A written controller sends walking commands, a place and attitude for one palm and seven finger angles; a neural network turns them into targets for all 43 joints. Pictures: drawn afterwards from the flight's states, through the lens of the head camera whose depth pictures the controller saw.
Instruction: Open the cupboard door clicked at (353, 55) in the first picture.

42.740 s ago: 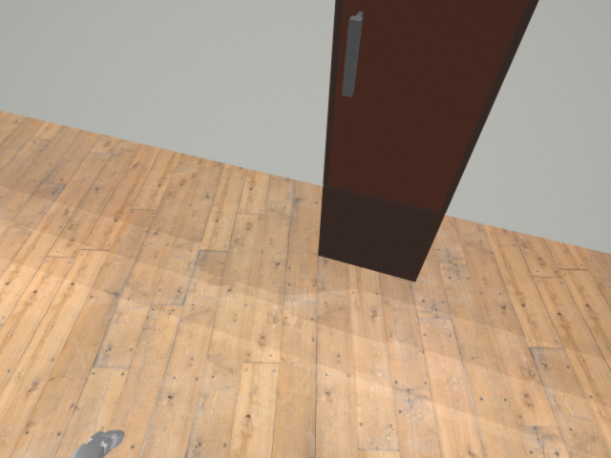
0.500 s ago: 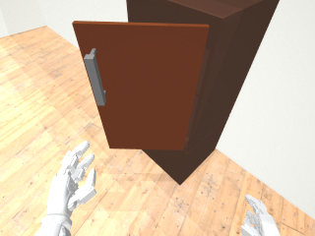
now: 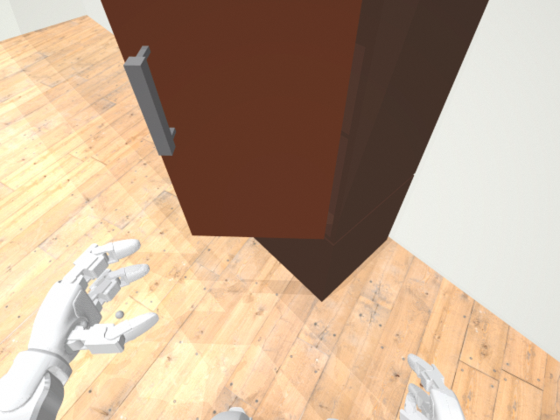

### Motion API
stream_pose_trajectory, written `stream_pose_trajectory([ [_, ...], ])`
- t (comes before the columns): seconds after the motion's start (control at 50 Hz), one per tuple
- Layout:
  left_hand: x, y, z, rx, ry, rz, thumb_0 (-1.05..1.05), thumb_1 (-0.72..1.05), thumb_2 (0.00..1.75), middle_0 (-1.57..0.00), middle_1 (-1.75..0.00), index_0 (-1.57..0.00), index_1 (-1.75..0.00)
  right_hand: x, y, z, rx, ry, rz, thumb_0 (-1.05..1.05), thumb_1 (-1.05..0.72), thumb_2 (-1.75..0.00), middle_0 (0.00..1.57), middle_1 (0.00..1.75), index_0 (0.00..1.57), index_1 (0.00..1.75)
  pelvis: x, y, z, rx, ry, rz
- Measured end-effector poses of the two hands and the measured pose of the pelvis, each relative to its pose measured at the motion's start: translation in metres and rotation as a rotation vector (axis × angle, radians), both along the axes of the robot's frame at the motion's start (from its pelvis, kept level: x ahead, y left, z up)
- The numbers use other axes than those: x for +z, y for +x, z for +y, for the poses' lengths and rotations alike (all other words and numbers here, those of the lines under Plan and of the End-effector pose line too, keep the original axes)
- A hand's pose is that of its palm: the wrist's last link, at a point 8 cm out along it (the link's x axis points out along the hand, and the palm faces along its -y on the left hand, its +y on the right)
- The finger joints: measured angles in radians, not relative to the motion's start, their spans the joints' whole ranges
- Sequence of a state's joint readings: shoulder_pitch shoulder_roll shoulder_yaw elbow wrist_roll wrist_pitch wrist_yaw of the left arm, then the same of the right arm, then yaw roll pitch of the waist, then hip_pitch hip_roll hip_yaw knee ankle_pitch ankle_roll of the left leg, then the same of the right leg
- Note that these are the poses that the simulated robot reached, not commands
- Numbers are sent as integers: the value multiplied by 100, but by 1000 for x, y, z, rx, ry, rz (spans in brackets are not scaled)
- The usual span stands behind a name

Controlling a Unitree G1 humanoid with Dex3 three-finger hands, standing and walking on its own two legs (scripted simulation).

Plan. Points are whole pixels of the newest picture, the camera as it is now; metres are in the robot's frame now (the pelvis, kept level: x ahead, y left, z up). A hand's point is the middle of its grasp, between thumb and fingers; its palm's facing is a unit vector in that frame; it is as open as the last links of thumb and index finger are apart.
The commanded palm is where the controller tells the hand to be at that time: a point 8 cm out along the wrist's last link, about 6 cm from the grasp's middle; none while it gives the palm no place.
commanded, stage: raise the hand with hooked fingers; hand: left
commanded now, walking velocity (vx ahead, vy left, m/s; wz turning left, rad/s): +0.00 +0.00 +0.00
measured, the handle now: (156, 103) +0.57 +0.23 +0.14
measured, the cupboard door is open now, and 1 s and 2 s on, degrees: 45 45 45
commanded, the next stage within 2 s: move the hooked fingers beside the handle in 1.30 s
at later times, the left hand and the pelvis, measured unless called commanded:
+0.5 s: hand (34, 260) +0.27 +0.29 +0.14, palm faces +0.06 -1.00 -0.07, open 13.6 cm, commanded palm +0.24 +0.34 +0.13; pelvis +0.01 +0.04 +0.03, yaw +0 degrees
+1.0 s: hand (9, 227) +0.31 +0.33 +0.16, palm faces +0.01 -1.00 -0.05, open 14.0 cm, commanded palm +0.27 +0.37 +0.16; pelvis +0.01 +0.05 +0.04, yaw +0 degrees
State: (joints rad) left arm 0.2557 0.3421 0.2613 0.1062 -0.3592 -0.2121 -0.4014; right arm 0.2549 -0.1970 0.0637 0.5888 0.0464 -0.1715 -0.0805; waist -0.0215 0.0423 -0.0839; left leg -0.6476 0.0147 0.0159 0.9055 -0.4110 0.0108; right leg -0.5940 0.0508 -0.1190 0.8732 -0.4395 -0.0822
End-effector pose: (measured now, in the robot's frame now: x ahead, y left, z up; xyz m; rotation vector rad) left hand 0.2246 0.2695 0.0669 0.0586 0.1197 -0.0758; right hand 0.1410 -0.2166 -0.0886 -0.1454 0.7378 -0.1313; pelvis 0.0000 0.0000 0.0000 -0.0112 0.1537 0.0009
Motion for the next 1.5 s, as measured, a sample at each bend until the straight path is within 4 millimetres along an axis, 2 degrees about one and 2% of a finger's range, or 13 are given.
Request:
stream_pose_trajectory([
  [0.06, 18, -3, 17, 122, 1, -61, 0, 10, 56, -26, -82, -26, -81, 6, -20, -16, -53, -32, 31, 2, -90, -90, 20, 30, 20, 30, 7, 6, 2, -13, 6, -7],
  [0.12, 32, -9, 30, 176, 33, -139, 0, 3, 53, -27, -86, -26, -86, 11, -29, -30, -60, -77, 54, 2, -90, -90, 20, 30, 20, 30, 11, 8, 6, -11, 5, -12],
  [0.24, 22, -7, 32, 78, 20, -95, 0, -11, 47, -27, -95, -27, -95, 24, -19, -41, -49, -149, 23, 2, -91, -90, 20, 30, 20, 30, 14, 6, 17, -1, -7, -26],
  [0.32, 28, 4, 37, 52, 14, -105, 0, -21, 43, -28, -101, -28, -101, 39, 1, -30, -42, -159, -56, 2, -91, -90, 20, 30, 20, 30, 19, 7, 23, -3, -10, -49],
  [0.46, 70, 21, 69, 130, 16, -235, -1, -37, 36, -29, -112, -29, -111, 59, 37, 9, 30, -102, -173, 2, -91, -90, 20, 30, 20, 30, 26, 11, 32, 4, -15, -88],
  [0.54, 71, 28, 81, 108, 7, -150, -1, -43, 33, -30, -116, -30, -115, 62, 48, 29, 66, -69, -192, 2, -91, -90, 20, 30, 20, 30, 29, 12, 39, 11, -17, -99],
  [0.62, 69, 32, 90, 103, 0, -93, -1, -47, 32, -30, -118, -30, -118, 62, 50, 41, 88, -62, -177, 2, -90, -90, 20, 30, 20, 30, 32, 12, 43, 14, -18, -107],
  [0.68, 79, 34, 98, 124, 7, -133, -1, -49, 31, -30, -119, -30, -119, 61, 47, 45, 99, -70, -153, 2, -90, -90, 20, 30, 20, 30, 34, 12, 45, 15, -19, -114],
  [0.78, 103, 44, 113, 141, 20, -210, -1, -50, 31, -30, -120, -30, -119, 59, 37, 43, 97, -88, -108, 2, -90, -90, 20, 30, 20, 30, 37, 13, 47, 21, -19, -127],
  [0.86, 108, 56, 121, 123, 6, -164, -1, -50, 30, -30, -120, -30, -120, 57, 29, 36, 72, -97, -81, 2, -90, -90, 20, 30, 20, 30, 38, 12, 48, 21, -18, -125],
  [1.0, 94, 59, 110, 83, -6, -98, -1, -50, 30, -30, -120, -30, -120, 58, 19, 23, 40, -110, -68, 2, -90, -90, 20, 30, 20, 30, 40, 13, 49, 7, -15, -116],
  [1.14, 99, 52, 105, 128, -1, -168, -2, -50, 30, -30, -120, -30, -120, 59, 17, 17, 44, -115, -64, 2, -90, -90, 20, 30, 20, 30, 40, 13, 42, 8, -11, -126],
  [1.5, 98, 54, 85, 135, -2, -129, -1, -50, 30, -30, -120, -30, -120, 55, 28, 1, 37, -84, -96, 2, -90, -90, 20, 30, 20, 30, 39, 12, 20, 9, 1, -125],
])
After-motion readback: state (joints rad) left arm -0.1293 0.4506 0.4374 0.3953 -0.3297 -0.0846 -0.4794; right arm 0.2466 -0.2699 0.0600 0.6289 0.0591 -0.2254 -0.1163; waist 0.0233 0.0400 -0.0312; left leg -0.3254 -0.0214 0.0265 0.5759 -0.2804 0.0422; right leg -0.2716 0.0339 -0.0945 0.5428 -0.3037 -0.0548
